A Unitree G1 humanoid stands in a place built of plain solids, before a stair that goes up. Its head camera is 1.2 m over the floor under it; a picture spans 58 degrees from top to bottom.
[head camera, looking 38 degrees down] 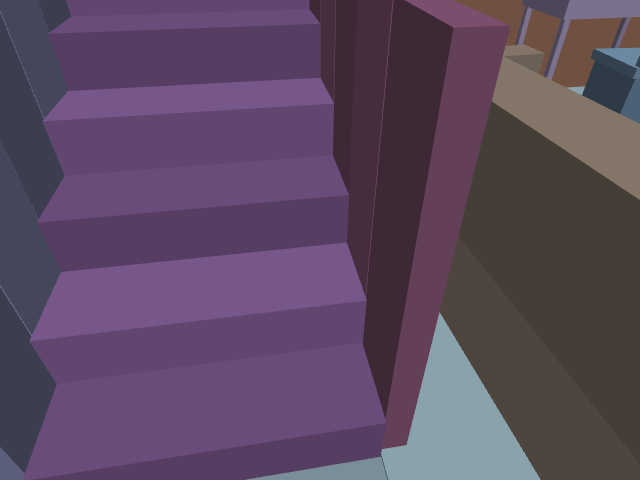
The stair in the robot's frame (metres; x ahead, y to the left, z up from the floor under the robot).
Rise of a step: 0.18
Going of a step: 0.25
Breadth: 0.85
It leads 9 degrees to the left of straight ahead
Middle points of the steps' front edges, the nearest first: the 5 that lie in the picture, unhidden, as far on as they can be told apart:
0.50 0.25 0.18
0.75 0.29 0.35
1.00 0.33 0.53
1.25 0.38 0.71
1.50 0.42 0.88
